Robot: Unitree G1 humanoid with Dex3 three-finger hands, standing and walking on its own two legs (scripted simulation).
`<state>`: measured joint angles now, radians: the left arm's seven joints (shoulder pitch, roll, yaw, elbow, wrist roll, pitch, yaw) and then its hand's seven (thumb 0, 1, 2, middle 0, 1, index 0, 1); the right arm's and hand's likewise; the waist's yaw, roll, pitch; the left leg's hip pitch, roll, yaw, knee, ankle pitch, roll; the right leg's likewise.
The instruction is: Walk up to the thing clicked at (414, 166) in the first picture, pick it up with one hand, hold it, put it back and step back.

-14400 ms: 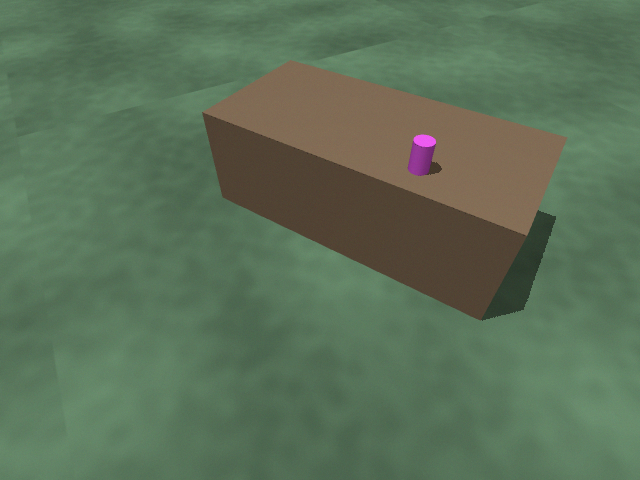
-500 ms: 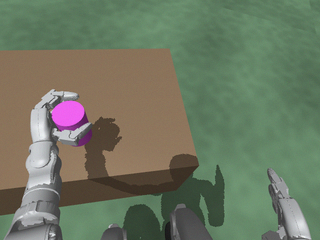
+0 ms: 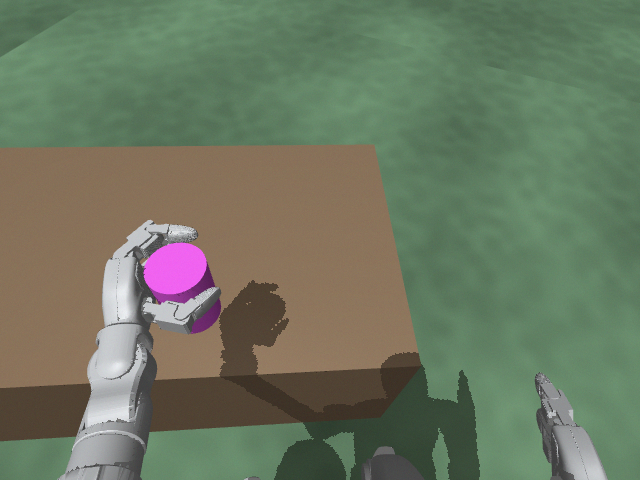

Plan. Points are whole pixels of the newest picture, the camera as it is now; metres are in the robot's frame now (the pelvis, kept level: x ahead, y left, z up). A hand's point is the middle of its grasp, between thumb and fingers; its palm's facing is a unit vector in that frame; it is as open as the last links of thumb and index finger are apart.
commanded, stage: lift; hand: left
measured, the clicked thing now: (186, 290) +0.37 +0.17 +0.00
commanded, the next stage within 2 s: hold in 0.32 s
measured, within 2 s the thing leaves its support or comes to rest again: neither
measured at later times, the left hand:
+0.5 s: hand (175, 283) +0.35 +0.17 +0.06, palm faces +0.11 -0.99 +0.00, open 9.8 cm
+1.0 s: hand (169, 293) +0.33 +0.17 +0.08, palm faces +0.13 -0.99 -0.01, open 9.8 cm
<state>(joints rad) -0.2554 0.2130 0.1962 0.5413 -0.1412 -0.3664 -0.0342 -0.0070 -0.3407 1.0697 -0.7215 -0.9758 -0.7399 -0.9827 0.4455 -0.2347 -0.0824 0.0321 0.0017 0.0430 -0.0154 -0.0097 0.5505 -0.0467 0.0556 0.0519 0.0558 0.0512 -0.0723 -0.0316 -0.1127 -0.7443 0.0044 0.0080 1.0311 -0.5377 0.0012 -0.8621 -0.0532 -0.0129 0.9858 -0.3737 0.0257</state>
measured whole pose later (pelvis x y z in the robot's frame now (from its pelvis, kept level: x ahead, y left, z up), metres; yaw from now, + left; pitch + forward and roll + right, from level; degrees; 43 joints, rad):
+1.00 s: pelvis +0.01 +0.00 +0.02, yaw +0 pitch +9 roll +0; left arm -0.06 0.18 0.14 0.30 -0.17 -0.25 -0.02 -0.01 -0.34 1.07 -0.72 -0.98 -0.74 -0.98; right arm 0.39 -0.22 -0.07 0.22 0.02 0.03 -0.04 -0.01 0.54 -0.05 0.05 0.05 0.05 0.05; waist -0.03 -0.01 -0.09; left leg -0.55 0.00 0.01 0.89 -0.49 0.00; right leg -0.68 -0.05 -0.02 0.87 -0.34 0.02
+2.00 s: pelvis +0.01 +0.00 +0.03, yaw +0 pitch +8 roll +0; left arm -0.06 0.19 0.14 0.32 -0.17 -0.27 -0.03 -0.01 -0.35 1.07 -0.72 -0.99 -0.73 -1.00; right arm 0.34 -0.22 -0.08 0.34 0.02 -0.04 -0.04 -0.01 0.53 -0.05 0.05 0.05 0.05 0.05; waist -0.02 -0.01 -0.08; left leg -0.51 0.00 0.00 0.85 -0.48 0.00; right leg -0.63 -0.05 -0.03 0.82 -0.33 0.02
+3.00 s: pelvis +0.01 +0.00 +0.03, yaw +0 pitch +8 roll +0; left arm -0.07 0.18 0.14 0.33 -0.17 -0.27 -0.03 -0.01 -0.36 1.08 -0.71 -1.00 -0.73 -1.01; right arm 0.34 -0.22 -0.08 0.34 0.02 -0.03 -0.04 -0.01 0.53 -0.05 0.05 0.05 0.05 0.05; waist -0.02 -0.01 -0.08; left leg -0.50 0.00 0.00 0.84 -0.47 -0.01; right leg -0.62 -0.05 -0.03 0.82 -0.33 0.02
